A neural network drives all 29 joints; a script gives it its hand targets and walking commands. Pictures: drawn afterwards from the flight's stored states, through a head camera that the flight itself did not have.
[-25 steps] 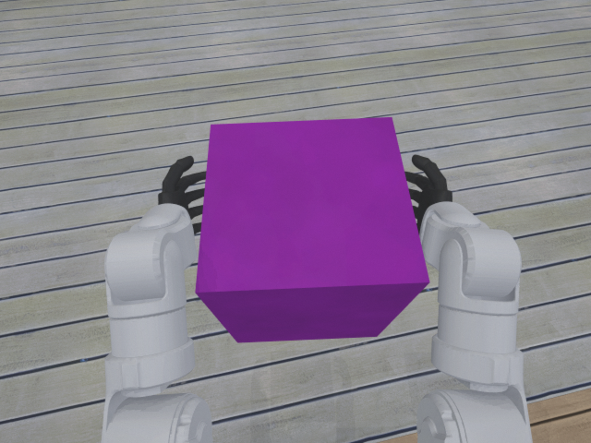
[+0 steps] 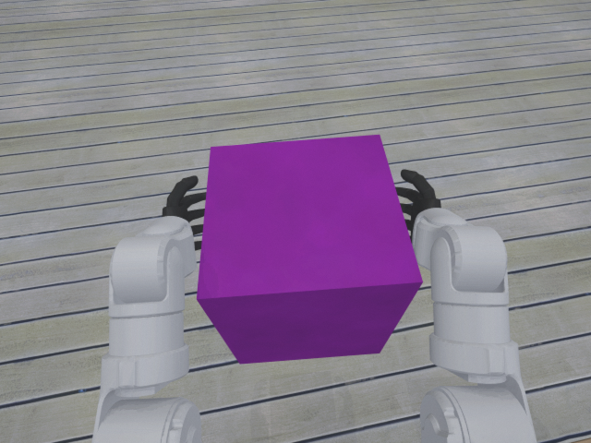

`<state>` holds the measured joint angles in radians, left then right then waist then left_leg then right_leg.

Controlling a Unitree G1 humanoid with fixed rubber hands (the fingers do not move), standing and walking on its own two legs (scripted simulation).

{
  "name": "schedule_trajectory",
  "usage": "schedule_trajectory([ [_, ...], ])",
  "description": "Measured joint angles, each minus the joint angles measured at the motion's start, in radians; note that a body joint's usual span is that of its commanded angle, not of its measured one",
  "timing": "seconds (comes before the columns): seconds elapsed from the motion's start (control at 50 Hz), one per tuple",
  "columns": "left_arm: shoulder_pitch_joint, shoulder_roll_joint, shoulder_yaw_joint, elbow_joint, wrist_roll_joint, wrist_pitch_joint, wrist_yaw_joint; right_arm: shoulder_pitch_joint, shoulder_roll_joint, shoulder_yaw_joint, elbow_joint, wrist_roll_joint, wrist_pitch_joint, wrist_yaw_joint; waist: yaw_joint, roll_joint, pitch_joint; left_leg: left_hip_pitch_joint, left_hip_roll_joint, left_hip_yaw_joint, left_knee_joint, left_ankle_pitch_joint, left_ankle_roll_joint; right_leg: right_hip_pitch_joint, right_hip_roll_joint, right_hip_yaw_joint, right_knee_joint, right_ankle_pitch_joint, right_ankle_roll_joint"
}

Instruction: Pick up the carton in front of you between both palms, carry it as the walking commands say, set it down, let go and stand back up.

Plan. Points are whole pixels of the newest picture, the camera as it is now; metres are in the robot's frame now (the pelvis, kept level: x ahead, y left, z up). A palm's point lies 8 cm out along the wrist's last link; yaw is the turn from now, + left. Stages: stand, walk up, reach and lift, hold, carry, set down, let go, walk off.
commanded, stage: carry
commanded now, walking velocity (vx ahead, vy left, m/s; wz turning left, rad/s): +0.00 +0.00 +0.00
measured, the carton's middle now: (303, 260) +0.36 +0.00 +0.04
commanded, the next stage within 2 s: none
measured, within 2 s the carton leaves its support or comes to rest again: neither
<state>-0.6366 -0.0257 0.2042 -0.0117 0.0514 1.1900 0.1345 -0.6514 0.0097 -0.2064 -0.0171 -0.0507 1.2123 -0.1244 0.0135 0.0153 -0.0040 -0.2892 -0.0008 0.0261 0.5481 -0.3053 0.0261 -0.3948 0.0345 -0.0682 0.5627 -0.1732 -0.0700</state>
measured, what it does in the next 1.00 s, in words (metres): stands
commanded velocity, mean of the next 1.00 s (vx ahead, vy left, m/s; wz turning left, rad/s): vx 0.19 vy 0.00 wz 0.00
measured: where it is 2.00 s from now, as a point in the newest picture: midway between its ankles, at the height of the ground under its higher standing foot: (281, 400)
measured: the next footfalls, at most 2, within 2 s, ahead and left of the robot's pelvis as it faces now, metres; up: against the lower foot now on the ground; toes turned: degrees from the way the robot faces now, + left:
left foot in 1.46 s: +0.26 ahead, +0.13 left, -0.09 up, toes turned +3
right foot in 1.90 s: +0.50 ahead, -0.04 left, -0.09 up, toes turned -3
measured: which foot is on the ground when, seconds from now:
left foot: down 0.00-0.92, up 0.94-1.00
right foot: down 0.00-1.00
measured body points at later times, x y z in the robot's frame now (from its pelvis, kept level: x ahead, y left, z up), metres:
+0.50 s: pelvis -0.01 +0.01 +0.00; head +0.03 +0.02 +0.45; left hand +0.36 +0.17 +0.11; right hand +0.36 -0.13 +0.11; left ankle -0.07 +0.10 -0.73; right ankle -0.01 -0.09 -0.73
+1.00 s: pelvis -0.02 -0.02 -0.03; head -0.04 -0.02 +0.42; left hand +0.33 +0.12 +0.08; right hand +0.33 -0.18 +0.08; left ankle -0.07 +0.09 -0.71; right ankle -0.02 -0.09 -0.74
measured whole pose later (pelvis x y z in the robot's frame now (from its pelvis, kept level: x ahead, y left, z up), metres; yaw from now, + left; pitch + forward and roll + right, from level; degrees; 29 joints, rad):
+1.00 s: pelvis -0.02 -0.02 -0.03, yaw +0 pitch +4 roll +1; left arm -0.63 -0.02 0.18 0.22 0.06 1.19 0.13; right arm -0.61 -0.03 -0.17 0.19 -0.03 1.21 -0.12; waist 0.00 -0.01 -0.12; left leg -0.42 -0.01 0.03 0.93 -0.53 0.04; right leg -0.42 0.03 -0.08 0.73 -0.38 -0.09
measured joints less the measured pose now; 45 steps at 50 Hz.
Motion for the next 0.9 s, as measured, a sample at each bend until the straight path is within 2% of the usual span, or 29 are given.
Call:
schedule_trajectory([
  [0.26,-0.014,-0.002,0.008,0.028,-0.007,0.001,0.000,0.012,0.013,-0.012,-0.008,-0.015,0.009,0.000,0.010,0.006,-0.009,-0.004,0.001,-0.003,0.021,0.015,0.003,0.002,-0.003,-0.009,0.008,0.035,-0.004],
  [0.42,-0.008,-0.001,0.005,0.052,-0.002,0.003,0.000,0.004,0.010,-0.016,0.032,-0.013,0.010,0.000,-0.006,0.007,-0.021,-0.004,0.000,-0.004,0.027,0.014,0.010,0.004,-0.005,-0.012,0.009,0.052,0.001],
  [0.68,-0.010,0.010,0.004,0.108,0.001,0.007,0.000,0.006,0.007,-0.007,0.103,-0.008,-0.006,0.000,-0.013,0.004,-0.043,-0.015,-0.012,0.003,0.029,-0.057,0.024,0.000,-0.014,0.000,0.005,-0.046,0.033],
  [0.76,0.002,0.020,0.003,0.115,-0.008,0.011,0.000,0.013,0.013,0.006,0.120,-0.013,-0.009,0.001,-0.009,-0.007,-0.045,-0.026,-0.020,0.023,0.089,-0.083,0.030,-0.011,-0.023,0.015,0.057,-0.114,0.027],
  [0.8,0.010,0.019,0.007,0.129,-0.010,0.009,0.000,0.023,0.015,0.013,0.131,-0.016,-0.010,0.001,-0.014,-0.002,-0.055,-0.030,-0.017,0.024,0.121,-0.103,0.031,-0.023,-0.020,0.014,0.106,-0.148,0.013],
  [0.86,0.021,0.018,0.009,0.161,-0.009,0.009,-0.001,0.037,0.013,0.023,0.159,-0.017,-0.009,0.001,-0.017,0.001,-0.083,-0.032,-0.011,0.027,0.158,-0.132,0.024,-0.031,-0.020,0.008,0.161,-0.183,-0.006],
  [0.9,0.021,0.014,0.007,0.188,-0.007,0.004,-0.001,0.042,0.001,0.033,0.177,-0.011,-0.007,0.001,-0.018,0.016,-0.100,-0.040,0.005,0.020,0.192,-0.157,0.014,-0.027,-0.008,-0.001,0.168,-0.189,0.001],
])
